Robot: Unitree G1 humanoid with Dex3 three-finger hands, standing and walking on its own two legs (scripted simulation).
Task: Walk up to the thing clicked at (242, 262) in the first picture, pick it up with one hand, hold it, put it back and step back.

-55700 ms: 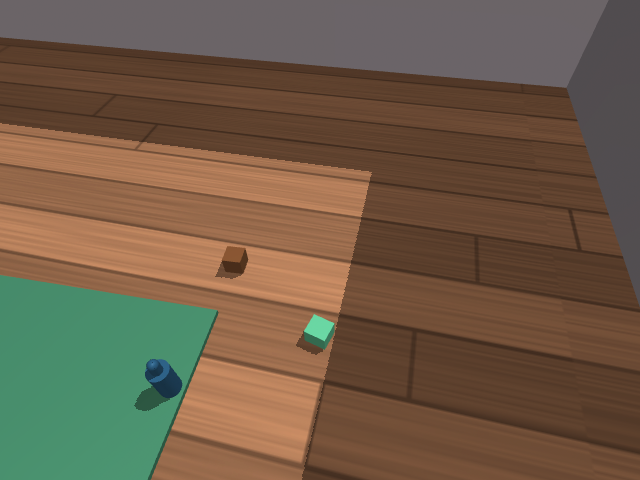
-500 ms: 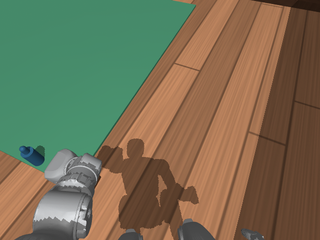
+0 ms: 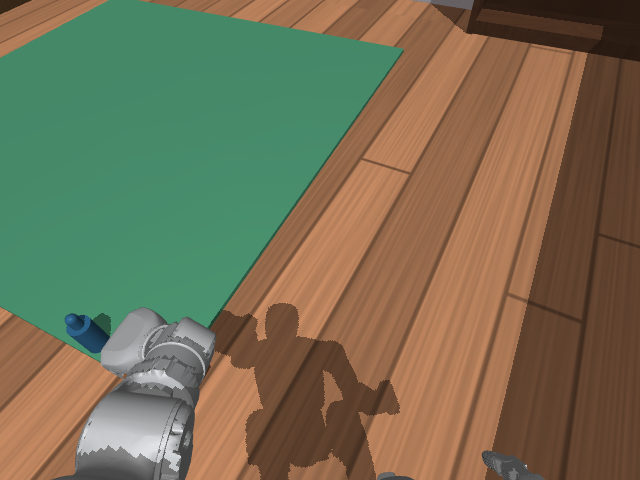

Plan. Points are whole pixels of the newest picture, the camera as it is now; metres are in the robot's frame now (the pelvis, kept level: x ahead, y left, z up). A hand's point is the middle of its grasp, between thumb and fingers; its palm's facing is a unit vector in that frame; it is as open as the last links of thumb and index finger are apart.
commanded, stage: hold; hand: left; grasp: from above
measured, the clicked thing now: (169, 371) +0.31 +0.23 -0.10
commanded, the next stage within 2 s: crouch in 1.68 s
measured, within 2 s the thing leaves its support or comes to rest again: neither
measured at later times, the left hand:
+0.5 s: hand (164, 349) +0.32 +0.22 -0.04, palm faces -0.15 -0.42 -0.89, open 10.0 cm
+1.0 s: hand (158, 343) +0.32 +0.22 -0.02, palm faces -0.13 -0.42 -0.90, open 10.0 cm
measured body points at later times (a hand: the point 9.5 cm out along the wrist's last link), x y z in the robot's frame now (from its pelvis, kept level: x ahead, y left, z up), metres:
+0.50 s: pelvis +0.01 +0.00 +0.01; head +0.03 -0.02 +0.46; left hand +0.33 +0.23 +0.01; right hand +0.14 -0.26 -0.11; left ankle +0.00 +0.13 -0.70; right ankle +0.02 -0.10 -0.70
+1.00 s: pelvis +0.02 -0.01 +0.02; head +0.03 -0.03 +0.47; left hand +0.33 +0.24 +0.03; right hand +0.16 -0.25 -0.10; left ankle +0.00 +0.13 -0.70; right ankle +0.02 -0.10 -0.70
